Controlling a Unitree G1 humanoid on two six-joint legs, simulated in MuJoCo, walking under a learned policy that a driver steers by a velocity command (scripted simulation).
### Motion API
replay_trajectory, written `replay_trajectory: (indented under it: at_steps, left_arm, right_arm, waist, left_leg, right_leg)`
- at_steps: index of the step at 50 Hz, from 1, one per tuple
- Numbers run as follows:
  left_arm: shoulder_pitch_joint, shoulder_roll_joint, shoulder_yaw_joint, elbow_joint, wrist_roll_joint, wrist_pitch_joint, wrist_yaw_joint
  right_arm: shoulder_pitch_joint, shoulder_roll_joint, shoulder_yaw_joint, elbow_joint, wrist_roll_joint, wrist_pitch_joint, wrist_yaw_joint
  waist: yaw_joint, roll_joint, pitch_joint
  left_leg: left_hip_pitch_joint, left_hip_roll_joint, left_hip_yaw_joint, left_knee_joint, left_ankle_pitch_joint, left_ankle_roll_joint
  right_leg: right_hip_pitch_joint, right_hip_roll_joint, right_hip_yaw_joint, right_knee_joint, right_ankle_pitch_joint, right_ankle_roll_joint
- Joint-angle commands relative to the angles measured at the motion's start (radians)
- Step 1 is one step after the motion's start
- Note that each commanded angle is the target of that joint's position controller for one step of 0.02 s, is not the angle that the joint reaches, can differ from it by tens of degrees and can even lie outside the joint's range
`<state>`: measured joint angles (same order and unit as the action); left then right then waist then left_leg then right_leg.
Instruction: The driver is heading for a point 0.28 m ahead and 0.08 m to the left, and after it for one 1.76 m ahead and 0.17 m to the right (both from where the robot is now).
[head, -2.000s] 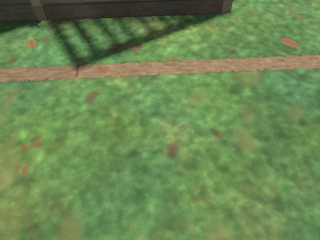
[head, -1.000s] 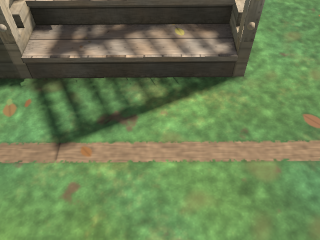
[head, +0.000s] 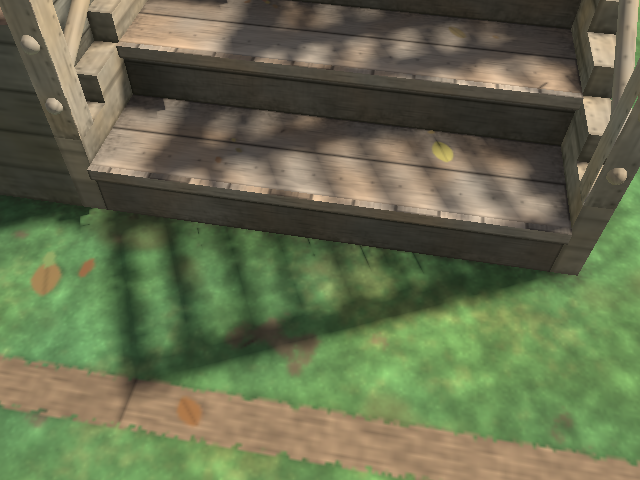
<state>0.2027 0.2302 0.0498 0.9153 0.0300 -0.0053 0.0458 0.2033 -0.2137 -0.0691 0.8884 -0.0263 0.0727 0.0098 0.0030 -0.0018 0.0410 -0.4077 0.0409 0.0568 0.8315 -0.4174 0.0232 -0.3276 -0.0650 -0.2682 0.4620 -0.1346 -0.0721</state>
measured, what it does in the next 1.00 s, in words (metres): steps on the spot, turning left: left foot, then right foot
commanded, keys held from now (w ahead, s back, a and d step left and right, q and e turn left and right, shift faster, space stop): q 0.50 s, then w+q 0.06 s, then w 0.30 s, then e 0.14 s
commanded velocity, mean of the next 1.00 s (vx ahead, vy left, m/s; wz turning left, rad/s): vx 0.14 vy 0.00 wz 0.41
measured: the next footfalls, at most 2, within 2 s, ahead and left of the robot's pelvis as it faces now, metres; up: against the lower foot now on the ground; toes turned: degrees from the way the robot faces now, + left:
left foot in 0.08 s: +0.03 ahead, +0.11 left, +0.00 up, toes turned +7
right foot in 0.58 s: +0.05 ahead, -0.08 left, +0.00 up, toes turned +24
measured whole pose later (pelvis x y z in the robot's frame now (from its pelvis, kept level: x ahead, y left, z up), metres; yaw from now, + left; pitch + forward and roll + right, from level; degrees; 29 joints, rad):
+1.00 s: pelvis +0.07 +0.07 +0.00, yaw +23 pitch +1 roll -1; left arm 0.44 0.23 0.05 0.92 0.01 -0.06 -0.01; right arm 0.10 -0.25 -0.04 0.78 -0.03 -0.03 0.03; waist 0.08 0.02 0.02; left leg -0.39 0.00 0.02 0.51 -0.17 0.01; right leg -0.02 0.00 0.01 0.35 -0.35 0.00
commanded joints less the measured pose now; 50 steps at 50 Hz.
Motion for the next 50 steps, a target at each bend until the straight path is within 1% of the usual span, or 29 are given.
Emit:
replay_trajectory:
  at_steps: [1, 2, 3, 4, 5, 6, 7, 8, 9, 10, 12, 19, 22, 25, 27, 28, 29, 30, 31, 32, 33, 35, 37, 41, 43, 45, 48, 49, 50]
  left_arm:
    - [-0.01, 0.173, 0.042, -0.058, -0.002, 0.008, -0.001]
    - [-0.019, 0.179, 0.045, -0.062, -0.005, 0.015, -0.002]
    - [0.007, 0.168, 0.049, -0.052, -0.001, 0.025, -0.007]
    - [0.053, 0.114, 0.043, -0.05, -0.001, 0.039, -0.019]
    - [-0.023, 0.074, 0.03, -0.12, -0.014, 0.044, -0.007]
    - [-0.091, 0.097, 0.03, -0.134, -0.006, 0.049, -0.005]
    - [-0.067, 0.088, 0.03, -0.127, -0.018, 0.048, -0.013]
    - [-0.039, 0.095, 0.033, -0.112, -0.021, 0.038, -0.019]
    - [-0.019, 0.113, 0.04, -0.099, -0.004, 0.032, -0.023]
    - [0.004, 0.119, 0.043, -0.089, 0.007, 0.03, -0.029]
    - [-0.001, 0.108, 0.041, -0.1, 0.0, 0.033, -0.032]
    - [-0.077, 0.102, 0.026, -0.16, -0.017, 0.043, -0.017]
    - [-0.075, 0.106, 0.021, -0.178, -0.025, 0.036, -0.013]
    - [-0.036, 0.109, 0.018, -0.187, -0.037, 0.025, -0.011]
    - [0.045, 0.101, 0.014, -0.176, -0.031, 0.014, -0.01]
    - [0.094, 0.112, 0.017, -0.163, -0.024, 0.008, -0.004]
    - [0.136, 0.194, 0.032, -0.163, -0.011, 0.004, 0.006]
    - [0.094, 0.312, 0.055, -0.181, 0.01, 0.001, 0.002]
    - [0.061, 0.269, 0.053, -0.175, 0.02, 0.0, -0.001]
    - [0.009, 0.196, 0.034, -0.179, 0.005, -0.008, -0.008]
    - [-0.03, 0.162, 0.025, -0.187, -0.003, -0.016, -0.015]
    - [0.003, 0.138, 0.019, -0.173, -0.008, -0.034, -0.023]
    - [0.081, 0.145, 0.025, -0.136, -0.009, -0.051, -0.036]
    - [0.169, 0.161, 0.035, -0.091, -0.015, -0.072, -0.044]
    - [0.184, 0.161, 0.036, -0.078, -0.015, -0.075, -0.047]
    - [0.221, 0.152, 0.031, -0.052, -0.013, -0.073, -0.052]
    - [0.243, 0.175, 0.036, -0.028, -0.015, -0.062, -0.053]
    - [0.219, 0.176, 0.035, -0.031, -0.023, -0.058, -0.05]
    - [0.21, 0.161, 0.029, -0.037, -0.035, -0.059, -0.049]
  right_arm:
    - [0.075, -0.065, -0.012, -0.062, 0.007, -0.006, 0.011]
    - [0.112, -0.064, -0.013, -0.059, 0.007, -0.011, 0.011]
    - [0.142, -0.08, -0.017, -0.052, 0.005, -0.019, 0.01]
    - [0.143, -0.143, -0.029, -0.065, -0.002, -0.033, 0.002]
    - [0.126, -0.289, -0.059, -0.092, 0.005, -0.034, -0.012]
    - [0.154, -0.255, -0.059, -0.071, -0.008, -0.035, -0.031]
    - [0.101, -0.213, -0.046, -0.076, -0.001, -0.037, -0.039]
    - [0.033, -0.196, -0.041, -0.095, 0.002, -0.037, -0.037]
    - [-0.008, -0.187, -0.038, -0.117, 0.009, -0.041, -0.034]
    - [-0.014, -0.166, -0.033, -0.127, 0.014, -0.046, -0.028]
    - [0.03, -0.166, -0.034, -0.123, 0.023, -0.054, -0.02]
    - [0.113, -0.207, -0.047, -0.118, 0.013, -0.049, -0.023]
    - [0.088, -0.225, -0.053, -0.131, 0.008, -0.045, -0.015]
    - [0.05, -0.228, -0.055, -0.142, 0.006, -0.038, -0.008]
    - [0.007, -0.227, -0.058, -0.15, 0.013, -0.03, -0.003]
    - [-0.027, -0.204, -0.053, -0.164, 0.02, -0.028, -0.005]
    - [-0.006, -0.124, -0.034, -0.182, 0.022, -0.032, -0.01]
    - [-0.014, -0.119, -0.03, -0.195, 0.008, -0.043, -0.015]
    - [-0.046, -0.186, -0.039, -0.206, -0.023, -0.054, -0.012]
    - [-0.007, -0.192, -0.044, -0.179, -0.019, -0.061, 0.001]
    - [0.039, -0.191, -0.043, -0.148, -0.015, -0.064, 0.014]
    - [0.073, -0.171, -0.037, -0.119, -0.024, -0.067, 0.033]
    - [0.022, -0.147, -0.026, -0.13, -0.02, -0.073, 0.042]
    - [-0.088, -0.138, -0.012, -0.152, -0.017, -0.082, 0.046]
    - [-0.149, -0.116, 0.002, -0.168, -0.017, -0.088, 0.052]
    - [-0.202, -0.082, 0.017, -0.186, -0.014, -0.097, 0.05]
    - [-0.121, -0.086, 0.02, -0.166, 0.001, -0.112, 0.025]
    - [-0.04, -0.093, 0.016, -0.138, -0.001, -0.121, 0.012]
    - [0.045, -0.134, 0.004, -0.11, -0.015, -0.134, -0.004]
  waist:
    - [-0.015, -0.11, -0.103]
    - [-0.034, -0.086, -0.099]
    - [-0.043, -0.019, -0.075]
    - [-0.037, 0.202, -0.03]
    - [-0.046, 0.349, 0.059]
    - [-0.055, 0.199, 0.072]
    - [-0.009, 0.153, 0.055]
    - [0.022, 0.121, 0.041]
    - [0.029, 0.127, 0.004]
    - [0.029, 0.115, -0.043]
    - [0.017, 0.075, -0.087]
    - [-0.044, 0.122, -0.072]
    - [-0.044, 0.122, -0.083]
    - [-0.03, 0.137, -0.096]
    - [0.025, 0.109, -0.117]
    - [0.06, 0.066, -0.094]
    - [0.059, -0.136, -0.094]
    - [0.054, -0.253, -0.033]
    - [0.021, -0.138, 0.031]
    - [-0.021, -0.107, 0.05]
    - [-0.043, -0.115, 0.052]
    - [-0.03, -0.14, 0.035]
    - [0.001, -0.118, 0.051]
    - [0.046, -0.115, 0.052]
    - [0.063, -0.124, 0.054]
    - [0.078, -0.134, 0.073]
    - [0.039, -0.151, 0.022]
    - [-0.01, -0.125, -0.009]
    - [-0.048, -0.075, -0.074]
  left_leg:
    - [0.13, -0.018, 0.038, -0.114, -0.005, 0.029]
    - [0.204, -0.029, 0.045, -0.218, 0.046, 0.046]
    - [0.261, -0.027, -0.01, -0.35, 0.087, 0.066]
    - [0.263, 0.141, -0.283, -0.594, 0.035, 0.108]
    - [0.165, 0.354, -0.62, -0.679, 0.161, 0.233]
    - [0.12, 0.321, -0.525, -0.648, 0.256, 0.266]
    - [0.108, 0.249, -0.427, -0.614, 0.273, 0.242]
    - [0.13, 0.185, -0.361, -0.598, 0.289, 0.206]
    - [0.18, 0.15, -0.329, -0.575, 0.367, 0.195]
    - [0.225, 0.136, -0.311, -0.551, 0.48, 0.2]
    - [0.292, 0.139, -0.32, -0.525, 0.573, 0.21]
    - [0.353, 0.15, -0.441, -0.508, 0.491, 0.242]
    - [0.305, 0.14, -0.481, -0.489, 0.518, 0.238]
    - [0.255, 0.111, -0.519, -0.47, 0.557, 0.201]
    - [0.151, 0.051, -0.54, -0.472, 0.209, 0.159]
    - [0.008, -0.015, -0.514, -0.446, -0.046, 0.108]
    - [-0.159, -0.125, -0.365, -0.217, -0.24, 0.049]
    - [-0.315, -0.257, -0.213, -0.004, -0.151, 0.027]
    - [-0.296, -0.147, -0.255, 0.101, -0.05, 0.03]
    - [-0.261, -0.138, -0.257, 0.144, 0.024, 0.023]
    - [-0.243, -0.132, -0.235, 0.18, 0.082, 0.011]
    - [-0.236, -0.126, -0.198, 0.236, 0.137, -0.002]
    - [-0.29, -0.113, -0.193, 0.219, 0.174, -0.011]
    - [-0.335, -0.054, -0.13, 0.063, 0.215, -0.043]
    - [-0.271, -0.019, -0.061, -0.054, 0.226, -0.052]
    - [-0.152, -0.03, -0.011, -0.181, 0.189, -0.048]
    - [0.044, -0.081, 0.012, -0.291, 0.208, -0.015]
    - [0.16, -0.091, 0.002, -0.392, 0.291, 0.001]
    - [0.328, -0.057, -0.033, -0.451, 0.356, 0.017]
  right_leg:
    - [0.028, -0.292, 0.218, -0.193, -0.18, -0.114]
    - [-0.008, -0.282, 0.187, -0.149, -0.197, -0.076]
    - [-0.06, -0.254, 0.143, -0.056, -0.222, -0.019]
    - [-0.161, -0.143, 0.04, 0.194, -0.339, 0.063]
    - [-0.357, 0.045, 0.093, 0.36, -0.488, 0.121]
    - [-0.308, 0.018, 0.224, 0.518, -0.426, 0.113]
    - [-0.289, 0.018, 0.26, 0.55, -0.332, 0.106]
    - [-0.282, 0.023, 0.275, 0.555, -0.25, 0.097]
    - [-0.286, 0.035, 0.271, 0.585, -0.206, 0.088]
    - [-0.275, 0.042, 0.271, 0.616, -0.194, 0.088]
    - [-0.277, 0.046, 0.28, 0.629, -0.199, 0.097]
    - [-0.249, 0.064, 0.307, 0.41, -0.271, 0.109]
    - [-0.159, 0.087, 0.309, 0.333, -0.291, 0.094]
    - [-0.033, 0.118, 0.307, 0.215, -0.292, 0.073]
    - [0.152, 0.137, 0.296, 0.014, -0.239, 0.053]
    - [0.295, 0.1, 0.323, -0.134, -0.209, 0.037]
    - [0.41, -0.137, 0.567, -0.26, -0.453, -0.006]
    - [0.334, -0.324, 0.878, -0.381, -0.642, -0.094]
    - [0.206, -0.334, 0.872, -0.371, -0.675, -0.137]
    - [0.172, -0.264, 0.782, -0.368, -0.62, -0.119]
    - [0.181, -0.194, 0.673, -0.364, -0.528, -0.087]
    - [0.205, -0.134, 0.555, -0.365, -0.41, -0.077]
    - [0.255, -0.133, 0.52, -0.365, -0.344, -0.091]
    - [0.349, -0.153, 0.483, -0.366, -0.223, -0.12]
    - [0.322, -0.147, 0.443, -0.36, -0.164, -0.122]
    - [0.26, -0.127, 0.405, -0.3, 0.059, -0.121]
    - [0.231, -0.137, 0.422, -0.152, 0.435, -0.1]
    - [0.211, -0.116, 0.417, -0.079, 0.465, -0.072]
    - [0.16, -0.07, 0.387, 0.037, 0.436, -0.036]
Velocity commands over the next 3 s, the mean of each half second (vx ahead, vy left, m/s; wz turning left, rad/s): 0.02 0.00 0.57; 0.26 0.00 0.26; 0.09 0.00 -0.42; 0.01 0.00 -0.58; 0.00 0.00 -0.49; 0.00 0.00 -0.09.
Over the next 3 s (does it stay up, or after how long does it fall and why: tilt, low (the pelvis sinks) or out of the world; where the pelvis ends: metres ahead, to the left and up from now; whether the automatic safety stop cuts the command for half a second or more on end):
stays up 0.11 0.11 0.01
